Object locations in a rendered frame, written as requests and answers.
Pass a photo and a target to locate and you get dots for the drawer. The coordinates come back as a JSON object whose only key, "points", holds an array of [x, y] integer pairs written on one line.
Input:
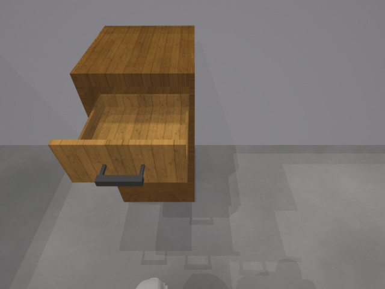
{"points": [[125, 131]]}

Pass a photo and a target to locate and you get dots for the handle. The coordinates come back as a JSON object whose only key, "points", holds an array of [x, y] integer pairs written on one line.
{"points": [[119, 180]]}

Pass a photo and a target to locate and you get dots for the cabinet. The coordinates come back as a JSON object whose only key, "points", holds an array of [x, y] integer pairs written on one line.
{"points": [[143, 60]]}

